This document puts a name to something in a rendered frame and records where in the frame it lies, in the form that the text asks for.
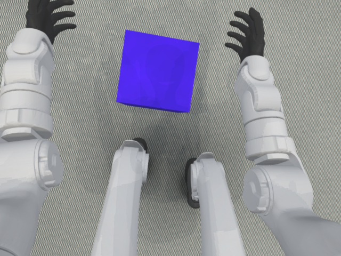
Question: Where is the right robot thigh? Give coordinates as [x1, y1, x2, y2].
[191, 158, 246, 256]

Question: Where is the carton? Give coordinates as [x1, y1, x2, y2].
[116, 30, 199, 113]

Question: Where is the left robot upper arm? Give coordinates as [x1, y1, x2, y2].
[0, 138, 64, 256]

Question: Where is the right robot upper arm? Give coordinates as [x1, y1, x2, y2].
[242, 165, 341, 256]

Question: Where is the robot thigh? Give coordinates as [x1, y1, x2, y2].
[191, 158, 246, 256]
[91, 147, 149, 256]

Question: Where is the left robot hand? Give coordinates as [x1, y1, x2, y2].
[26, 0, 77, 45]

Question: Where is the right robot forearm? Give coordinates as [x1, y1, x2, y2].
[233, 55, 313, 193]

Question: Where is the left robot thigh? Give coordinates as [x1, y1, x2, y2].
[91, 147, 149, 256]

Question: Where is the right robot hand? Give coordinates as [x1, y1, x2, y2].
[225, 7, 265, 64]

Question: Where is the left robot forearm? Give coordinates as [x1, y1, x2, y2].
[0, 28, 55, 143]

